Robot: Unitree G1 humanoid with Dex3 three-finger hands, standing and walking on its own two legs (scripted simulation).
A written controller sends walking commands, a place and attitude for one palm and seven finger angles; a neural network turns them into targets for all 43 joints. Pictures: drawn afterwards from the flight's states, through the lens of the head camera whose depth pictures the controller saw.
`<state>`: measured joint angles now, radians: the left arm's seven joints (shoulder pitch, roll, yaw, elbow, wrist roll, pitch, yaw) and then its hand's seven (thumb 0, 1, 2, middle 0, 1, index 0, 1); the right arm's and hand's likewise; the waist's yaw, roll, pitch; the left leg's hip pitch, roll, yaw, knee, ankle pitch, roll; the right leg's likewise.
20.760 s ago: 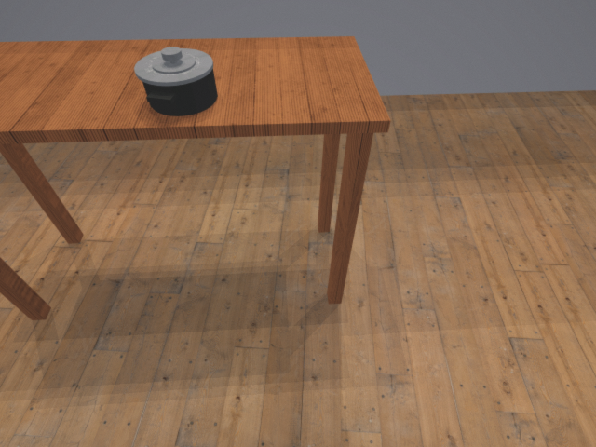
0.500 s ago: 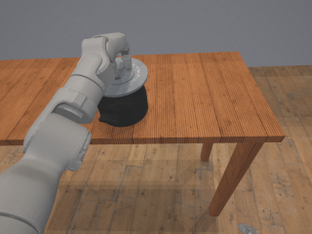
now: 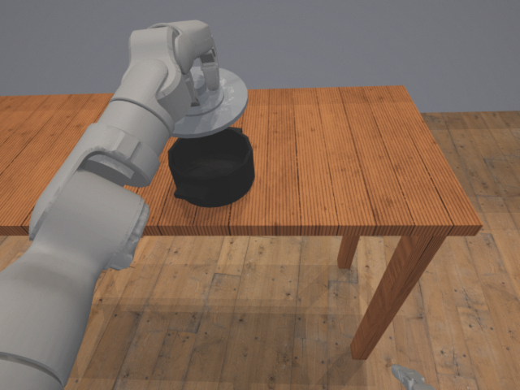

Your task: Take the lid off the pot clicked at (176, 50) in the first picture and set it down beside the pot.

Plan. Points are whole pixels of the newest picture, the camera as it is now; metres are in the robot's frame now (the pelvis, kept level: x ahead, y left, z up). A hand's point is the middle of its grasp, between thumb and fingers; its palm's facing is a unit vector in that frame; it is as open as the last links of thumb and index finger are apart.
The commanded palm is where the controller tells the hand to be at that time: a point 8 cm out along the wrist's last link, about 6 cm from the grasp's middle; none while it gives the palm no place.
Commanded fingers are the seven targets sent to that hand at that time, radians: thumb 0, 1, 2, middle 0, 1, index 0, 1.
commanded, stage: lift the lid straight up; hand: left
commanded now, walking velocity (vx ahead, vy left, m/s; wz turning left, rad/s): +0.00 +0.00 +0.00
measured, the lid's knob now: (192, 85) +0.50 +0.10 +0.25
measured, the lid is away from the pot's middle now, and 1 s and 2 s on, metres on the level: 0.01 0.04 0.16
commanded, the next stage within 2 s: move the lid sideways beside the pot in 0.66 s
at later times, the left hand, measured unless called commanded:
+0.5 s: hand (185, 48) +0.47 +0.09 +0.31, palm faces -0.14 -0.08 -0.99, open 6.7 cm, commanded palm +0.46 +0.09 +0.37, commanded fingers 0.00 0.76 0.87 -0.89 -1.05 -0.93 -1.04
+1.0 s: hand (162, 48) +0.47 +0.12 +0.31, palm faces -0.13 -0.08 -0.99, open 6.7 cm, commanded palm +0.45 +0.13 +0.37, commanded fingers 0.00 0.76 0.87 -0.89 -1.05 -0.93 -1.04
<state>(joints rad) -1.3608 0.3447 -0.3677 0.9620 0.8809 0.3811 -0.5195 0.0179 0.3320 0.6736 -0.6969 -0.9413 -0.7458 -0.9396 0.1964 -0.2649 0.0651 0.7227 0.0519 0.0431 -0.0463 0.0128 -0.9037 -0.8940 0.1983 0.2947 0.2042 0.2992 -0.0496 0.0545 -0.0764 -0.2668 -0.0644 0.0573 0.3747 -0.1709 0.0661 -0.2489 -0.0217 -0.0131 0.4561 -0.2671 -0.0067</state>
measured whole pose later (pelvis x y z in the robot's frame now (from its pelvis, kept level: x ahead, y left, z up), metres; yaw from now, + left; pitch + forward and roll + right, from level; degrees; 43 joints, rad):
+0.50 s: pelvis +0.00 +0.01 +0.00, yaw -1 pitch +5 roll +1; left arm -1.49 0.35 -0.33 1.03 0.92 0.40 -0.52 0.03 0.33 0.67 -0.70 -0.94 -0.75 -0.94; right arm 0.24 -0.27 0.06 0.74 0.05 0.02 -0.04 0.01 -0.90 -0.89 0.20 0.29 0.20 0.30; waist -0.06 0.06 -0.09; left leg -0.27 -0.07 0.07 0.35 -0.16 0.07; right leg -0.26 -0.03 0.00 0.44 -0.26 0.00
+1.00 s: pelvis +0.01 +0.00 +0.00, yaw +0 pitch +5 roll +1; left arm -1.45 0.41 -0.31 0.99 0.95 0.40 -0.55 0.03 0.33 0.67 -0.70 -0.94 -0.75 -0.94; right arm 0.20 -0.27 0.06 0.70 0.05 0.06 -0.03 0.01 -0.90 -0.89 0.20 0.29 0.20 0.30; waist -0.06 0.05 -0.10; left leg -0.28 -0.06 0.06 0.37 -0.18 0.07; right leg -0.25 -0.02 -0.01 0.44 -0.27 0.00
